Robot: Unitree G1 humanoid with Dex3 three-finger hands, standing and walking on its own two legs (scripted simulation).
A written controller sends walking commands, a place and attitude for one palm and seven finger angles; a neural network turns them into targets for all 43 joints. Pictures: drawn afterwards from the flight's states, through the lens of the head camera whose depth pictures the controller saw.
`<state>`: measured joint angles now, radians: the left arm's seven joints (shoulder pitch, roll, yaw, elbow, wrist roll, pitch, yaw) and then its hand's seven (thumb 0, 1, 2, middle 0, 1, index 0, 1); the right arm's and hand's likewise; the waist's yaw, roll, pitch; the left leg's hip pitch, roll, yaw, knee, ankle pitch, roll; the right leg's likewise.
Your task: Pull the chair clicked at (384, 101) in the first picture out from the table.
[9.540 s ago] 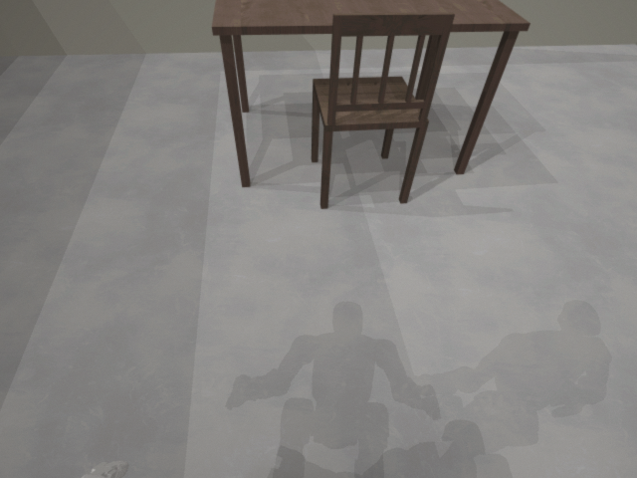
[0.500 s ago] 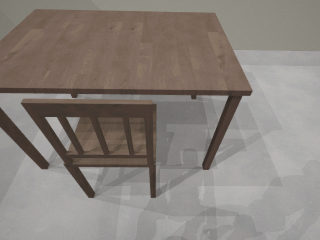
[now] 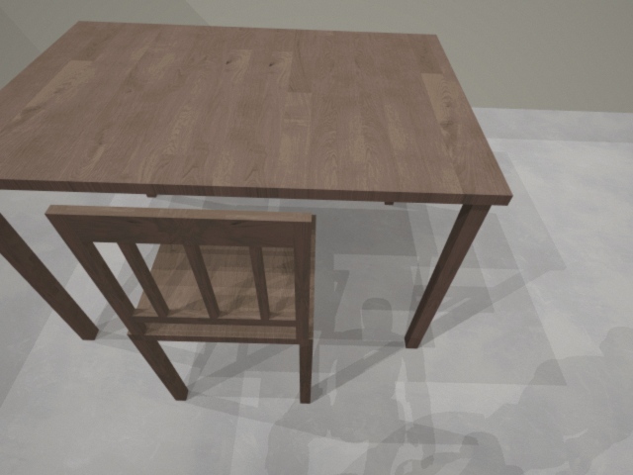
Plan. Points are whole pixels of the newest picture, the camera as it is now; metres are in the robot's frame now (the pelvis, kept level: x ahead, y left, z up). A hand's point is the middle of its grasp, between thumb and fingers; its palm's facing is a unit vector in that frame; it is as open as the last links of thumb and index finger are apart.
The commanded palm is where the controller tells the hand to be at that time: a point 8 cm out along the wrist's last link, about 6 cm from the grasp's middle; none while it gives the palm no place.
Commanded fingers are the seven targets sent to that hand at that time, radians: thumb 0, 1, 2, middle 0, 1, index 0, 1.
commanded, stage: come to a stop and stand still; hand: left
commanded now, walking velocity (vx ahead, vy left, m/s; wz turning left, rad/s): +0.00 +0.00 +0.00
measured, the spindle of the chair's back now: (203, 282) +0.45 +0.24 -0.13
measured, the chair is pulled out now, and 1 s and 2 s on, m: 0.00 0.00 0.00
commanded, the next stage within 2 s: look again from close up in 0.12 s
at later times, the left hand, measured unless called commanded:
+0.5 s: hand out of the picture +0.01 +0.21 -0.19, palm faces +0.00 -0.98 -0.22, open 7.4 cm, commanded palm none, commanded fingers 0.00 0.90 0.90 -0.20 -0.30 -0.20 -0.30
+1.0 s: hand out of the picture -0.03 +0.21 -0.18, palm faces -0.02 -0.98 -0.21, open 7.4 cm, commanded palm none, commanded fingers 0.00 0.90 0.90 -0.20 -0.30 -0.20 -0.30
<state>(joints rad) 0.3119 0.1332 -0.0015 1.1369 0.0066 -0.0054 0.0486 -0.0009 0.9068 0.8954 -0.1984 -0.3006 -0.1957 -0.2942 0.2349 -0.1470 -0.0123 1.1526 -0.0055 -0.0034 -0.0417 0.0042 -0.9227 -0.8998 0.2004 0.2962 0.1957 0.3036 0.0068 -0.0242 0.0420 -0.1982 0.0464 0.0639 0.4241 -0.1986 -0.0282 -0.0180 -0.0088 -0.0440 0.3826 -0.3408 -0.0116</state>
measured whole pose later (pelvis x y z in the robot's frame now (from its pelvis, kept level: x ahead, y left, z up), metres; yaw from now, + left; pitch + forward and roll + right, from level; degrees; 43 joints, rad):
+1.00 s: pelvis -0.02 +0.03 +0.00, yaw -2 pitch +0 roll +1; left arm 0.32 0.19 -0.02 1.09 0.01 0.00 0.04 0.00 0.91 0.90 -0.20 -0.30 -0.20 -0.29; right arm 0.23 -0.17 0.00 1.10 0.00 -0.01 -0.01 0.00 -0.91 -0.90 0.20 0.30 0.20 0.30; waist 0.01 -0.03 0.04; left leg -0.27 0.02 0.09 0.48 -0.21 0.02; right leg -0.12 -0.04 0.00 0.48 -0.35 0.03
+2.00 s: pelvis -0.07 +0.01 -0.10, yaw -1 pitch +15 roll -2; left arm 0.41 0.19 0.22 0.00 -0.27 -0.37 -0.19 0.00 0.05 0.53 -0.12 -0.17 -0.11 -0.16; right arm 0.27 -0.17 -0.04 0.63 0.01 -0.20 -0.07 0.01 -0.90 -0.90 0.21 0.30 0.20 0.30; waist 0.00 0.04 -0.15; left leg -1.01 0.09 0.00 1.14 -0.39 -0.02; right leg -0.83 0.01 -0.07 1.17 -0.59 -0.02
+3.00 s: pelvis -0.06 +0.02 -0.09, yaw +0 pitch +14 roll -4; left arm 0.31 0.25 0.21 0.04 -0.26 -0.38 -0.21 -0.02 -0.50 0.30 -0.06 -0.08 -0.06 -0.08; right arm 0.25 -0.23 -0.01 0.57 0.02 -0.19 -0.06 0.01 -0.90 -0.90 0.20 0.30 0.20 0.30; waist -0.03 0.04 -0.14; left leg -0.97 0.07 -0.02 1.11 -0.39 0.01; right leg -0.76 0.00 -0.08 1.09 -0.57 0.00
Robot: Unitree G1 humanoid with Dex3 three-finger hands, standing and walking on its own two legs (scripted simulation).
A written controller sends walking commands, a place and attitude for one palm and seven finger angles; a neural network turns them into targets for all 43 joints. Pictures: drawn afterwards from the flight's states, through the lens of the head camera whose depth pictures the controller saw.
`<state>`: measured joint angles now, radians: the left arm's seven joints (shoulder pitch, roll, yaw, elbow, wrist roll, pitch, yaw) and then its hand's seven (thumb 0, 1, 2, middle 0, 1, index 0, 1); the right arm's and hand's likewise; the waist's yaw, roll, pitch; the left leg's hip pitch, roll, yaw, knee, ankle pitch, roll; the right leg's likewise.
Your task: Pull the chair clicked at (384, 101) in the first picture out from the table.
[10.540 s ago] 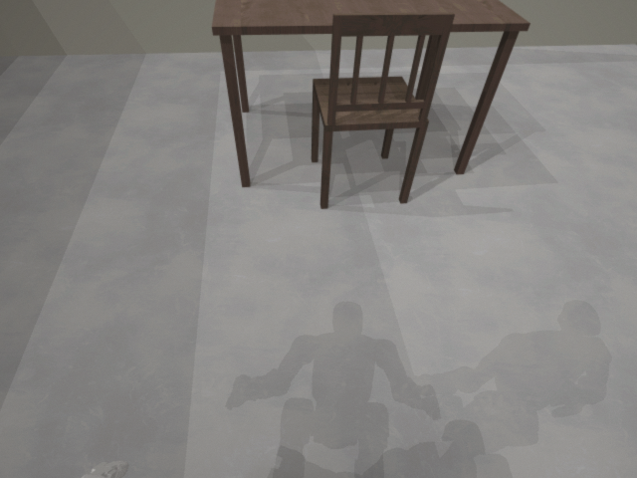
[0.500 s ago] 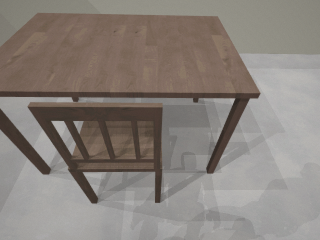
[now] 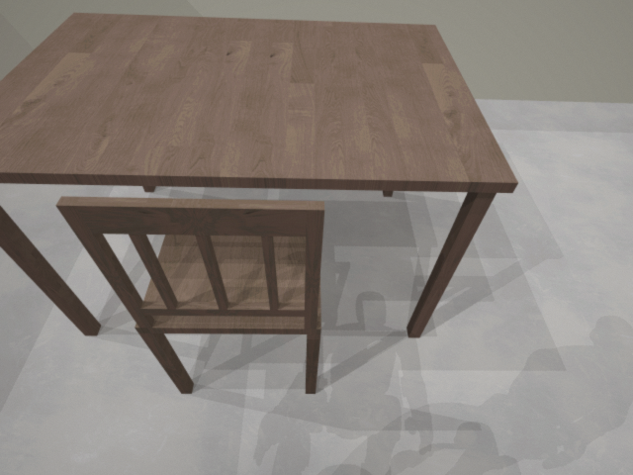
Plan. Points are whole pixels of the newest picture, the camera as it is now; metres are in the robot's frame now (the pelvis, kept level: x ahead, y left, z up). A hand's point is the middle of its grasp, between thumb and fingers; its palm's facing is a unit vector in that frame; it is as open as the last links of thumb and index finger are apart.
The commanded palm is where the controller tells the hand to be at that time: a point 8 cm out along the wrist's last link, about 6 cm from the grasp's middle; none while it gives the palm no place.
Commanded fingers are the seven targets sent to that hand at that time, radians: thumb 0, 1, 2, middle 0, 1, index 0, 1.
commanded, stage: raise the hand toward the chair's back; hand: left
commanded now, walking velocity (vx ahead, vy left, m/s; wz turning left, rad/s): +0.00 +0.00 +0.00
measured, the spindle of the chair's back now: (213, 272) +0.47 +0.22 -0.12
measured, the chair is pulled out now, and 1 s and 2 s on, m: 0.00 0.00 0.00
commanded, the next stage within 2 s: none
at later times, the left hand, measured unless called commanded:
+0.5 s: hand (204, 470) +0.14 +0.15 -0.07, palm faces +0.05 -1.00 +0.03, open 9.0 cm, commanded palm +0.11 +0.23 -0.06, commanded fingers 0.00 0.41 0.69 -0.15 -0.22 -0.15 -0.22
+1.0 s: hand (174, 443) +0.16 +0.19 -0.05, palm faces +0.15 -0.99 -0.06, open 13.4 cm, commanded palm +0.13 +0.23 -0.05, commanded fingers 0.00 -0.17 0.44 -0.09 -0.13 -0.09 -0.13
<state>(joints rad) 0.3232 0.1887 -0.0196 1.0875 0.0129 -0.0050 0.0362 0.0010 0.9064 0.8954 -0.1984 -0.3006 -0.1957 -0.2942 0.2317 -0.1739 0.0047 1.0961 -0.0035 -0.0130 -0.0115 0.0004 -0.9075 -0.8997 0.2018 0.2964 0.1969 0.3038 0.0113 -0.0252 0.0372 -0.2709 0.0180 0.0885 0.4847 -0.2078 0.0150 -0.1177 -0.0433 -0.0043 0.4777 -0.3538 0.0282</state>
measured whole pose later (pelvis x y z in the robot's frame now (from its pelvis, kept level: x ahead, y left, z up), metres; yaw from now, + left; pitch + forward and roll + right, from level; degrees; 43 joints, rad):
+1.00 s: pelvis -0.05 -0.02 -0.09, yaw +1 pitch +15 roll -2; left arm 0.41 0.19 0.22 0.00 -0.27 -0.37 -0.19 0.00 0.05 0.53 -0.12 -0.17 -0.11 -0.16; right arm 0.27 -0.17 -0.04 0.63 0.01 -0.20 -0.07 0.01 -0.90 -0.90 0.21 0.30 0.20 0.30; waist 0.00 0.04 -0.15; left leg -1.01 0.09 0.00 1.14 -0.39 -0.02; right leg -0.83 0.01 -0.07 1.17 -0.59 -0.02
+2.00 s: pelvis -0.05 -0.01 -0.08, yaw +2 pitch +14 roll -4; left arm 0.31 0.25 0.21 0.04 -0.26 -0.38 -0.21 -0.02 -0.50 0.30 -0.06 -0.08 -0.06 -0.08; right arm 0.25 -0.23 -0.01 0.57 0.02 -0.19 -0.06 0.01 -0.90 -0.90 0.20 0.30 0.20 0.30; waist -0.03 0.04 -0.14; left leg -0.97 0.07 -0.02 1.11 -0.39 0.01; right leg -0.76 0.00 -0.08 1.09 -0.57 0.00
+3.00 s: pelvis -0.04 -0.02 -0.10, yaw +1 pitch +18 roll -3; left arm 0.07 0.24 0.21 0.26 -0.24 -0.45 -0.21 -0.02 -0.50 0.30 -0.06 -0.08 -0.06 -0.08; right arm 0.22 -0.24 -0.01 0.60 0.01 -0.15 -0.05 0.01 -0.90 -0.90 0.20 0.30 0.20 0.30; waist -0.03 0.04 -0.15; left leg -1.08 0.08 -0.02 1.19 -0.42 -0.01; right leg -0.89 0.01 -0.08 1.19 -0.62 -0.01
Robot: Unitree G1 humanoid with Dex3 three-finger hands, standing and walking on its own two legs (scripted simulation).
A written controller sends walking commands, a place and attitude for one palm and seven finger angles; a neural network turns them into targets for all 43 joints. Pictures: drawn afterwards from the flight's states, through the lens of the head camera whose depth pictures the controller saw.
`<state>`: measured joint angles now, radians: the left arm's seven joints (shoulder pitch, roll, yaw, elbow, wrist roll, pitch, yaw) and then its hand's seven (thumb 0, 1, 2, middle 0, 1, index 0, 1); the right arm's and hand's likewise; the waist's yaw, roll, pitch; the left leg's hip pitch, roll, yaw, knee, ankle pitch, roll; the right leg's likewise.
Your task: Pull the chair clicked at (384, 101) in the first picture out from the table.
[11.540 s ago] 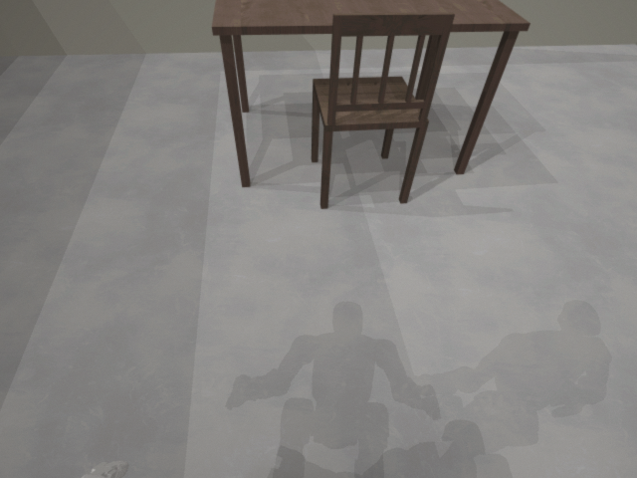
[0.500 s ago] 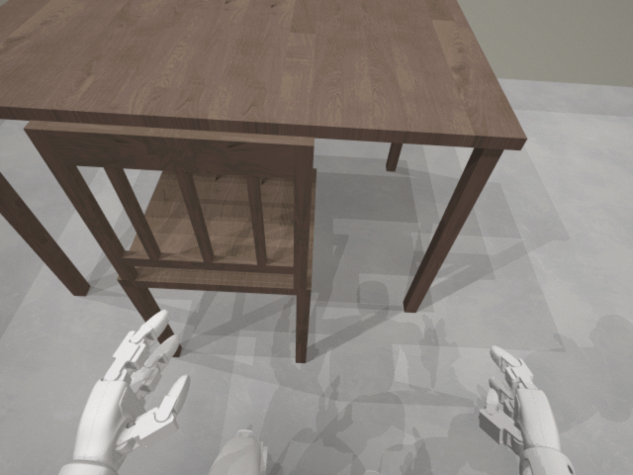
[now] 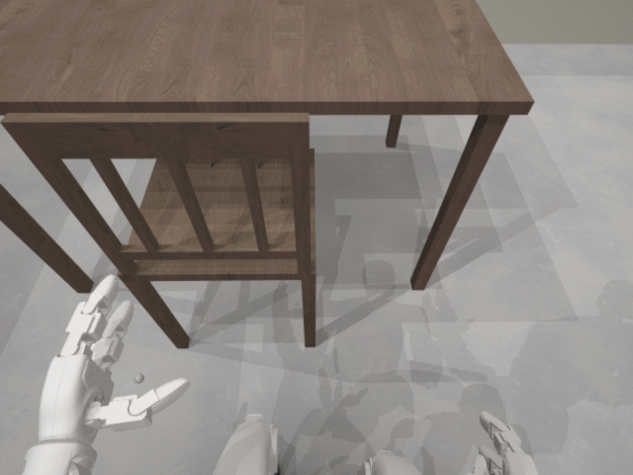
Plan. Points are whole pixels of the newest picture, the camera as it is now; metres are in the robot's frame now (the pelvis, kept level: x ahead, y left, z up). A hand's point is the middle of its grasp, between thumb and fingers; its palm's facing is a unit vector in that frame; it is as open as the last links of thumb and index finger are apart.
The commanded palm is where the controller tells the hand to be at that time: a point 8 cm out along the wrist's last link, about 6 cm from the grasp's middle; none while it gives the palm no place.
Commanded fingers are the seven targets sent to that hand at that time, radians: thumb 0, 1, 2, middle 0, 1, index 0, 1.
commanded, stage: raise the hand toward the chair's back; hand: left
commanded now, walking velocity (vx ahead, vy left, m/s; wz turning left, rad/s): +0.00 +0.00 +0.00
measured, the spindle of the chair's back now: (193, 208) +0.52 +0.24 -0.03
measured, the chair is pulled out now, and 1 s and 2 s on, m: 0.00 0.00 0.00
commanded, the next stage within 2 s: aim the fingers beside a spindle in 1.20 s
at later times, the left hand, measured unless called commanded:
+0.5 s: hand (122, 372) +0.22 +0.23 +0.05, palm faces +0.04 -1.00 -0.04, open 16.8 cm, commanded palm +0.20 +0.29 +0.06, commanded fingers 0.00 -0.50 0.30 -0.06 -0.08 -0.06 -0.08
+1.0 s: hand (125, 348) +0.24 +0.23 +0.06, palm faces +0.08 -1.00 -0.06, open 17.0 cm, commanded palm +0.22 +0.28 +0.06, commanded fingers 0.00 -0.50 0.30 -0.06 -0.08 -0.06 -0.08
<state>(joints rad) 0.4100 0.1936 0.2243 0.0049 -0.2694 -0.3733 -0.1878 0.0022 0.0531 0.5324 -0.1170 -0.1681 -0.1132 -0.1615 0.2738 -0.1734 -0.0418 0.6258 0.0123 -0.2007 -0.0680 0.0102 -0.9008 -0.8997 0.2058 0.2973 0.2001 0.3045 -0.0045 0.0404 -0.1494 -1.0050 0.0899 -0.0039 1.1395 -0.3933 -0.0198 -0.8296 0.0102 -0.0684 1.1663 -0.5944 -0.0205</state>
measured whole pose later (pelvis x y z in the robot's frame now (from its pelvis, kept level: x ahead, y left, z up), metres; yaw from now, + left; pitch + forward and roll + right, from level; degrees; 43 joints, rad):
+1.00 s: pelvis +0.01 +0.02 +0.01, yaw +1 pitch +14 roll -4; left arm 0.31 0.25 0.21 0.04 -0.26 -0.38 -0.21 -0.02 -0.50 0.30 -0.06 -0.08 -0.06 -0.08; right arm 0.25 -0.23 -0.01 0.57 0.02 -0.19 -0.06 0.01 -0.90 -0.90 0.20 0.30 0.20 0.30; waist -0.03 0.04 -0.14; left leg -0.97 0.07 -0.02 1.11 -0.39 0.01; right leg -0.76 0.00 -0.08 1.09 -0.57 0.00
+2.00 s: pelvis +0.01 +0.01 -0.01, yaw +0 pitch +18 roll -3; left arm 0.07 0.24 0.21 0.26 -0.24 -0.45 -0.21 -0.02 -0.50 0.30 -0.06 -0.08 -0.06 -0.08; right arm 0.22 -0.24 -0.01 0.60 0.01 -0.15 -0.05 0.01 -0.90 -0.90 0.20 0.30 0.20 0.30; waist -0.03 0.04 -0.15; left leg -1.08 0.08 -0.02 1.19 -0.42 -0.01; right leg -0.89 0.01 -0.08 1.19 -0.62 -0.01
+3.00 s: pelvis +0.01 +0.01 -0.02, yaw -1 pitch +22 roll -3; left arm -0.18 0.27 0.27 0.52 -0.20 -0.47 -0.16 -0.02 -0.50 0.30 -0.06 -0.08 -0.06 -0.08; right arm 0.24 -0.24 -0.01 0.60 0.01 -0.01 -0.02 0.00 -0.90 -0.90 0.20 0.30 0.20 0.30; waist -0.06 0.03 -0.17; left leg -1.18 0.09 0.00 1.24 -0.44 0.00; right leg -1.00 0.01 -0.05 1.26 -0.63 -0.01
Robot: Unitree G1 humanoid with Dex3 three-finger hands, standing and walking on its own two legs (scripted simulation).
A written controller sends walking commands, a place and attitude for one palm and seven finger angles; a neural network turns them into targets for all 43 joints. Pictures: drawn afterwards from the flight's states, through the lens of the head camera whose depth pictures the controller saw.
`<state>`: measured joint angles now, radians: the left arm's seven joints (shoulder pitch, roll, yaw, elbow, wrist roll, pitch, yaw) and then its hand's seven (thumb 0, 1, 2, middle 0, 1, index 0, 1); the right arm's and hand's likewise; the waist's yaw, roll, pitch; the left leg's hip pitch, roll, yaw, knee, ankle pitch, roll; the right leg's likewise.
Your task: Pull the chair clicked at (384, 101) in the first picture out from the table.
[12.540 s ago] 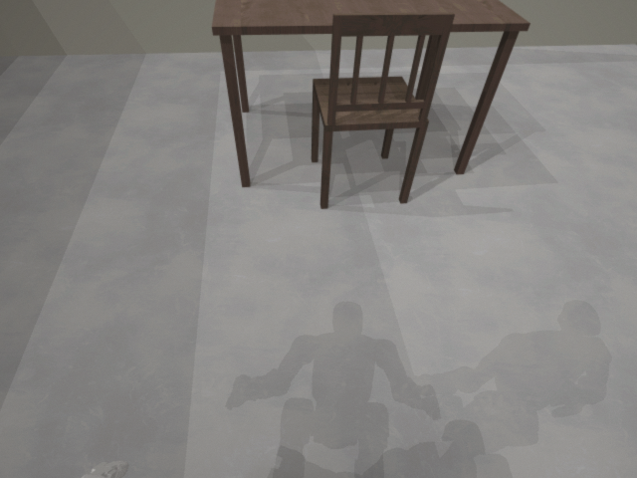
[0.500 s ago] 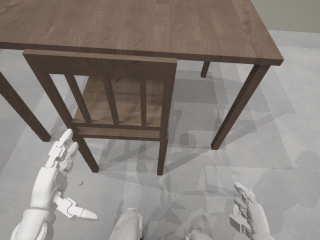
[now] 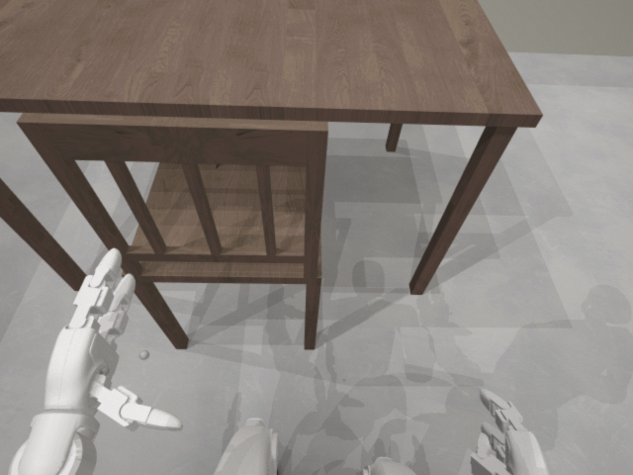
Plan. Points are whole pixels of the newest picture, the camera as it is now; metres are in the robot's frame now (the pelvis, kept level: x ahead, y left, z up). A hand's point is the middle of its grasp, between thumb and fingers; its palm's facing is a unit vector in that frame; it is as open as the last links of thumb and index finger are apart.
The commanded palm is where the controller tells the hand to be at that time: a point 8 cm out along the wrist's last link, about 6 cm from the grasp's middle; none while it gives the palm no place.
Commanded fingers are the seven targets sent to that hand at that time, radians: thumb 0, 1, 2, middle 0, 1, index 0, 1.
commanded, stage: raise the hand toward the chair's back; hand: left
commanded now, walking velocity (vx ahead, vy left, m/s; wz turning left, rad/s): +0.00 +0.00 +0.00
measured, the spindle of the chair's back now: (204, 211) +0.52 +0.22 -0.04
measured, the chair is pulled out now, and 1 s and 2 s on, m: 0.00 0.00 0.00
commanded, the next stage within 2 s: aim the fingers beside a spindle in 0.20 s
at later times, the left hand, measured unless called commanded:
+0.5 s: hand (171, 343) +0.26 +0.18 +0.04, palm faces +0.02 -1.00 -0.05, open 17.0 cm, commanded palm +0.25 +0.24 +0.04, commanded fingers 0.00 -0.50 0.30 -0.06 -0.08 -0.06 -0.08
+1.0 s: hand (185, 316) +0.30 +0.18 +0.02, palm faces +0.03 -1.00 -0.04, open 17.0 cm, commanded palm +0.29 +0.24 +0.02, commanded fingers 0.00 -0.50 0.30 -0.06 -0.08 -0.06 -0.08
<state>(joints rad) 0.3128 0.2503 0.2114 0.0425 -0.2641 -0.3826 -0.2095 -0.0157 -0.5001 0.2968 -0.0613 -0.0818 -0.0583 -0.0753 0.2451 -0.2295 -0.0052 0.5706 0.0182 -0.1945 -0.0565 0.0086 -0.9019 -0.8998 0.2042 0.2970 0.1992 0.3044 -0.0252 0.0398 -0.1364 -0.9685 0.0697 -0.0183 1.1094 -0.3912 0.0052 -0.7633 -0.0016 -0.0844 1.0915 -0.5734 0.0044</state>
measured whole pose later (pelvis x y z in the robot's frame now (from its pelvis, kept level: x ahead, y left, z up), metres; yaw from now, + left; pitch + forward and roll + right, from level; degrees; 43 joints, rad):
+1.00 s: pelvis +0.00 -0.01 -0.02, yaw -1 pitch +18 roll -3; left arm 0.07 0.24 0.21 0.26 -0.24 -0.45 -0.21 -0.02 -0.50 0.30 -0.06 -0.08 -0.06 -0.08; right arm 0.22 -0.24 -0.01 0.60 0.01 -0.15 -0.05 0.01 -0.90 -0.90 0.20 0.30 0.20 0.30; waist -0.03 0.04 -0.15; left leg -1.08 0.08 -0.02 1.19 -0.42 -0.01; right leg -0.89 0.01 -0.08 1.19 -0.62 -0.01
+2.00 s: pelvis +0.00 -0.01 -0.03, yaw -2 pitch +22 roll -3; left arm -0.18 0.27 0.27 0.52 -0.20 -0.47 -0.16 -0.02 -0.50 0.30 -0.06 -0.08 -0.06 -0.08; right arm 0.24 -0.24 -0.01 0.60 0.01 -0.01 -0.02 0.00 -0.90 -0.90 0.20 0.30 0.20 0.30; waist -0.06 0.03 -0.17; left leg -1.18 0.09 0.00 1.24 -0.44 0.00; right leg -1.00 0.01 -0.05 1.26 -0.63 -0.01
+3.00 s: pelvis +0.00 -0.01 -0.03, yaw -2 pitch +22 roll -3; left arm -0.21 0.26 0.23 0.56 -0.21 -0.46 -0.17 -0.01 -0.50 0.30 -0.06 -0.08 -0.06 -0.07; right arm 0.23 -0.24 0.00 0.60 0.01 -0.01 -0.02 0.00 -0.90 -0.90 0.20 0.30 0.20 0.30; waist -0.05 0.03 -0.17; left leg -1.20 0.09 -0.01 1.25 -0.44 0.00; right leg -1.01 0.01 -0.06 1.26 -0.64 0.00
